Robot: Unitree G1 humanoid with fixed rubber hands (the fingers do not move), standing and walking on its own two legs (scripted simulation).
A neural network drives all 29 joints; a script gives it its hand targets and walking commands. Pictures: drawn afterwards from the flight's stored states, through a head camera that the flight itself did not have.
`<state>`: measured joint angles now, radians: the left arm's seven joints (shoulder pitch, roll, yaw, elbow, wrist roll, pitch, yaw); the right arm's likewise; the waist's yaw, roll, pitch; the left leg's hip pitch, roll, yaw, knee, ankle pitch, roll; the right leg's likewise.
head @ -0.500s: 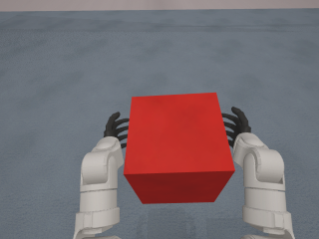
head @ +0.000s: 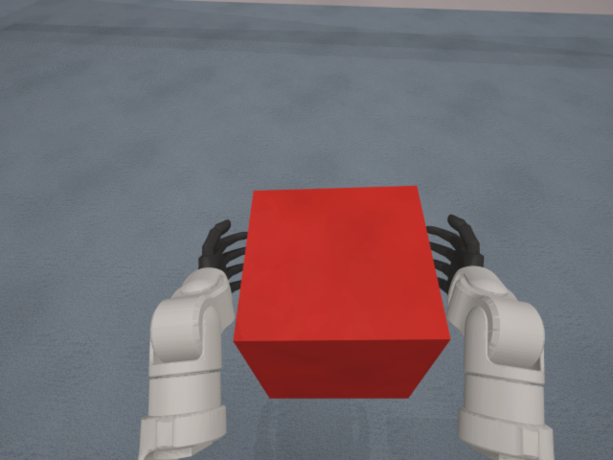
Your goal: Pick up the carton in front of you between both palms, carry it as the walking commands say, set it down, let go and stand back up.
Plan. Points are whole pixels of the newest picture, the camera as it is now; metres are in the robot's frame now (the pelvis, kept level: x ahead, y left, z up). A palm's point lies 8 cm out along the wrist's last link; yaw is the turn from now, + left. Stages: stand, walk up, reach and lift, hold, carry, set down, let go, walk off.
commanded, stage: carry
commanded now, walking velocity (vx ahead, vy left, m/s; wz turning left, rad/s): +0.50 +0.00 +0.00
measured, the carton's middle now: (336, 301) +0.34 +0.01 +0.03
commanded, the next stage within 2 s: none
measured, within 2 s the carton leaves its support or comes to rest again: neither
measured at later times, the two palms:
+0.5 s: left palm (251, 157) +0.57 +0.16 +0.10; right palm (430, 153) +0.58 -0.14 +0.12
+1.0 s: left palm (254, 75) +0.88 +0.20 +0.11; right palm (387, 68) +0.89 -0.10 +0.12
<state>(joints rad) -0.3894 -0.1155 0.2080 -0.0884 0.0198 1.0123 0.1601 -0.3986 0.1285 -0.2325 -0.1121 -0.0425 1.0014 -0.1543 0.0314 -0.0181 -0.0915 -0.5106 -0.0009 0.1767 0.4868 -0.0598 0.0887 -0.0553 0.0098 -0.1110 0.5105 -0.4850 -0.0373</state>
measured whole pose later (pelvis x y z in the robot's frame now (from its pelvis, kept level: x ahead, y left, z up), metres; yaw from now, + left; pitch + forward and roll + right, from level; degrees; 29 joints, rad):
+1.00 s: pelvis +0.66 +0.04 +0.00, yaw +2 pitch +2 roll +0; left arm 0.04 -0.13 0.03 -0.56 0.04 1.20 0.13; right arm 0.03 0.13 -0.04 -0.58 -0.05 1.19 -0.12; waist 0.01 -0.03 -0.16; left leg -0.46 0.08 0.22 0.48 -0.07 0.03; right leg 0.07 -0.08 -0.21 0.39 -0.47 0.04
